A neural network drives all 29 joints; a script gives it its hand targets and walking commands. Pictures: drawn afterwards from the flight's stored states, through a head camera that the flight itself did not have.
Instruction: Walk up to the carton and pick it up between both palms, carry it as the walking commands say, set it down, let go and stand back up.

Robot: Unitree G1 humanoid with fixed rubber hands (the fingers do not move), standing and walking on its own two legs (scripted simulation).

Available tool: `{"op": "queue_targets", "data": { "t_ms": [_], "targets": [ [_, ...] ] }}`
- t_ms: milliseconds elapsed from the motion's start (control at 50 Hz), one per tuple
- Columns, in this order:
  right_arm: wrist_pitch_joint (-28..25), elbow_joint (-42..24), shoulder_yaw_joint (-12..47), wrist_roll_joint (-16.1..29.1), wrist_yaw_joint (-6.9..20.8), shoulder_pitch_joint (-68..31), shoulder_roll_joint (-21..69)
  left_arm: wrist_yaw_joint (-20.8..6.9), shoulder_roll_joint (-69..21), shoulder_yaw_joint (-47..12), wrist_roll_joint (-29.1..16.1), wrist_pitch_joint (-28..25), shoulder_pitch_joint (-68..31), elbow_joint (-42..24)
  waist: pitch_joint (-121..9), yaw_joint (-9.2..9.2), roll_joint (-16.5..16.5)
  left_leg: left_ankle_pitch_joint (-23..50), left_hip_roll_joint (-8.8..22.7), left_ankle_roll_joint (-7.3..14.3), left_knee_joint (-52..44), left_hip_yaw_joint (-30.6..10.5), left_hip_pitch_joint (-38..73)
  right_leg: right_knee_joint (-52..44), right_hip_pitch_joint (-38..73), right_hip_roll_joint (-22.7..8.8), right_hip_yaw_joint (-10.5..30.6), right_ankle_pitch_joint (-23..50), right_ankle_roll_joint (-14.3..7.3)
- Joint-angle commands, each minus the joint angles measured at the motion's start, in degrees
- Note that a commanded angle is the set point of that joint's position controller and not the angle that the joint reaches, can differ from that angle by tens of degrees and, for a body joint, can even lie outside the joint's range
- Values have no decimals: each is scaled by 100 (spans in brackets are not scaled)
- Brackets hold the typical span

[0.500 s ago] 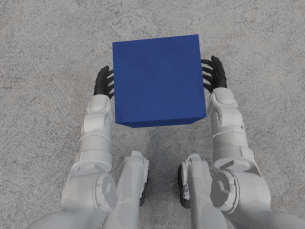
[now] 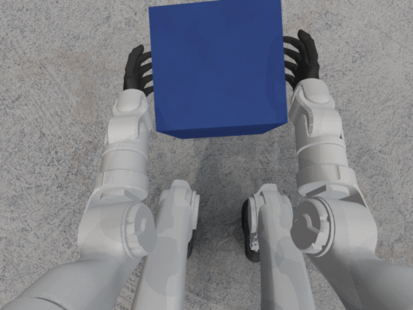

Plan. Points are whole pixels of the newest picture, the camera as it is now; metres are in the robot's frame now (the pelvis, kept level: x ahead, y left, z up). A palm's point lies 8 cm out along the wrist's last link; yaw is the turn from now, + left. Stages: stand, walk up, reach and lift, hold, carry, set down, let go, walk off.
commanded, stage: set down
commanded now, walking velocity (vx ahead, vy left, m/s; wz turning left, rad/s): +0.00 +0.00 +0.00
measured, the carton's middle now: (218, 85) +0.51 +0.03 -0.17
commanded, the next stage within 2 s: none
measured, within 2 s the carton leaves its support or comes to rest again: rests again in 1.96 s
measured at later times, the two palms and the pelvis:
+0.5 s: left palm (148, 93) +0.49 +0.18 -0.19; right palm (287, 83) +0.52 -0.12 -0.18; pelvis +0.00 +0.00 -0.06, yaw +0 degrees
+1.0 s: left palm (156, 94) +0.52 +0.19 -0.30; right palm (272, 81) +0.56 -0.11 -0.27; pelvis -0.02 +0.00 -0.11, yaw +0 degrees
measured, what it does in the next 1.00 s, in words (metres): lowers itself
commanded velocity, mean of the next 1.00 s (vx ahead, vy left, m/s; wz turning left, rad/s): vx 0.00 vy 0.00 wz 0.00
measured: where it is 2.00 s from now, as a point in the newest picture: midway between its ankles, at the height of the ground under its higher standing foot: (218, 240)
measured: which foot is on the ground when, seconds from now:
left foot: down 0.00-1.00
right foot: down 0.00-1.00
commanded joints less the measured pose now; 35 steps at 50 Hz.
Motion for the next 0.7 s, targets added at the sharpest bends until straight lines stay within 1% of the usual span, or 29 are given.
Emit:
{"op": "queue_targets", "data": {
  "t_ms": [0, 20, 40, 60, 80, 140, 180, 200, 220, 240, 280, 300, 320, 340, 360, 380, 400, 440, 480, 500, 520, 540, 560, 580, 600, 620, 640, 660, 680],
  "targets": [
    [27, 397, 2867, 644, 995, -3602, 5589, -1235, -5130, -2795, -694, -244, -4350, -332, -5793, 290, -51, 1737, -659, -87, -770, 407, 3005, -594, 2892, 695, -355, 1274, -34],
    [40, 451, 2806, 601, 990, -3591, 5562, -1272, -5192, -2800, -754, -233, -4395, -278, -5754, 126, -174, 1726, -658, -85, -763, 377, 3004, -573, 2884, 696, -420, 1286, -6],
    [31, 449, 2800, 630, 979, -3611, 5474, -1286, -5106, -2844, -796, -239, -4552, -355, -5806, 178, -8, 1742, -654, -101, -679, 402, 2959, -507, 2837, 691, -362, 1315, -45],
    [-14, 247, 2864, 682, 962, -3755, 5446, -1282, -5116, -2927, -840, -248, -4552, -373, -5908, 141, -8, 1882, -660, -100, -630, 385, 3031, -437, 2780, 703, -405, 1394, -37],
    [22, 435, 2807, 650, 963, -3658, 5518, -1290, -5129, -2917, -861, -243, -4622, -390, -5791, 132, -12, 1876, -666, -112, -609, 405, 2962, -437, 2724, 702, -403, 1381, -44],
    [-28, 248, 2881, 697, 897, -3915, 5352, -1291, -5022, -3022, -994, -267, -4733, -426, -5980, 55, -23, 1942, -661, -126, -418, 398, 2841, -258, 2718, 678, -396, 1496, -33],
    [35, 501, 2796, 655, 903, -3738, 5451, -1309, -4918, -2978, -998, -262, -4825, -395, -5825, 41, -103, 1758, -664, -115, -379, 451, 2605, -235, 2762, 680, -414, 1431, -25],
    [15, 428, 2837, 669, 915, -3846, 5429, -1318, -5047, -2934, -962, -257, -4689, -317, -5767, 69, -108, 1847, -670, -110, -349, 436, 2610, -188, 2643, 680, -424, 1465, -20],
    [38, 421, 2893, 729, 912, -3856, 5430, -1319, -4835, -3000, -1000, -265, -4802, -454, -6030, 148, -67, 1864, -644, -114, -249, 463, 2638, -87, 2758, 673, -389, 1500, -27],
    [18, 365, 2861, 740, 916, -3888, 5359, -1311, -4914, -3070, -1033, -257, -4865, -400, -6021, 45, 53, 1884, -639, -117, -245, 428, 2665, -47, 2653, 673, -412, 1512, -36],
    [24, 484, 2888, 789, 943, -3931, 5412, -1298, -4791, -3028, -1024, -282, -5013, -454, -5840, 185, 49, 1962, -627, -114, -172, 466, 2532, 14, 2497, 671, -383, 1567, -28],
    [3, 357, 2893, 813, 949, -4056, 5229, -1306, -4782, -3062, -1050, -269, -4892, -402, -5987, 119, 29, 2011, -624, -124, -125, 441, 2608, 124, 2503, 673, -453, 1594, -13],
    [-5, 417, 2908, 813, 937, -4039, 5275, -1298, -4877, -3007, -1031, -277, -4883, -336, -5845, 189, 50, 1946, -632, -119, -95, 464, 2504, 128, 2441, 667, -430, 1510, -33],
    [-4, 430, 2929, 838, 936, -4050, 5310, -1295, -4766, -3087, -1071, -316, -5031, -538, -5937, 165, -4, 2048, -614, -115, -20, 447, 2446, 206, 2477, 669, -424, 1651, -25],
    [-12, 380, 2889, 831, 925, -4103, 5238, -1288, -4819, -3033, -1064, -292, -4972, -344, -5949, 142, 107, 2017, -611, -117, 24, 466, 2534, 221, 2423, 663, -410, 1563, -26],
    [-28, 365, 2919, 883, 936, -4194, 5194, -1277, -4642, -3031, -1070, -322, -5066, -416, -6030, 218, 101, 2021, -612, -121, 88, 488, 2462, 299, 2425, 666, -402, 1610, -21],
    [-35, 372, 2969, 908, 948, -4258, 5259, -1273, -4696, -3017, -1093, -333, -5105, -416, -5904, 207, -24, 2033, -612, -93, 87, 452, 2451, 326, 2338, 678, -440, 1585, -8],
    [-55, 382, 2967, 945, 961, -4422, 5108, -1263, -4604, -3014, -1083, -340, -5169, -386, -5778, 265, 68, 2023, -595, -104, 180, 469, 2301, 439, 2242, 653, -412, 1579, -40],
    [-43, 507, 2955, 931, 966, -4372, 5089, -1278, -4592, -3036, -1150, -351, -5322, -410, -5717, 189, -25, 1898, -595, -99, 278, 497, 2173, 453, 2255, 646, -401, 1508, -32],
    [-31, 557, 2913, 904, 956, -4374, 5067, -1276, -4512, -2968, -1143, -357, -5277, -314, -5626, 155, -171, 1852, -589, -73, 285, 455, 2190, 527, 2187, 639, -476, 1448, -8],
    [-20, 571, 2870, 866, 967, -4354, 5079, -1291, -4485, -2950, -1147, -360, -5356, -336, -5614, 86, -183, 1822, -574, -56, 351, 449, 2163, 552, 2149, 632, -465, 1412, -21],
    [-58, 489, 2844, 904, 966, -4519, 4956, -1280, -4515, -2956, -1129, -344, -5342, -224, -5555, 110, 42, 1843, -570, -77, 362, 454, 2182, 612, 2068, 630, -436, 1416, -52],
    [-52, 539, 2866, 918, 945, -4538, 4926, -1293, -4467, -2943, -1179, -370, -5428, -316, -5749, 165, -72, 1799, -563, -88, 462, 504, 2064, 645, 2297, 606, -411, 1444, -62],
    [-76, 511, 2919, 974, 964, -4543, 4930, -1290, -4389, -3048, -1246, -395, -5663, -435, -5834, 202, 32, 1931, -550, -95, 498, 490, 2193, 722, 2223, 603, -419, 1529, -70],
    [-79, 493, 2828, 939, 966, -4689, 4790, -1295, -4348, -2990, -1212, -370, -5518, -282, -5642, 92, 0, 1830, -549, -76, 509, 467, 2136, 745, 2019, 615, -476, 1402, -42],
    [-67, 590, 2796, 946, 983, -4622, 4859, -1302, -4412, -2966, -1193, -360, -5587, -235, -5481, 148, 135, 1842, -552, -84, 531, 494, 2062, 770, 1946, 598, -445, 1422, -73],
    [-84, 561, 2821, 942, 990, -4740, 4832, -1292, -4382, -3006, -1289, -385, -5751, -302, -5559, 72, -13, 1837, -554, -68, 574, 454, 2137, 805, 1950, 603, -474, 1389, -86],
    [-74, 523, 2848, 995, 986, -4850, 4760, -1297, -4345, -3013, -1301, -376, -5792, -318, -5681, 101, 9, 1865, -528, -65, 644, 460, 2195, 879, 2009, 585, -465, 1393, -91],
    [-64, 511, 2915, 1034, 1001, -4839, 4774, -1280, -4238, -3055, -1359, -408, -5871, -426, -5728, 126, -74, 1961, -528, -64, 695, 466, 2158, 956, 2043, 577, -506, 1502, -72]
  ]
}}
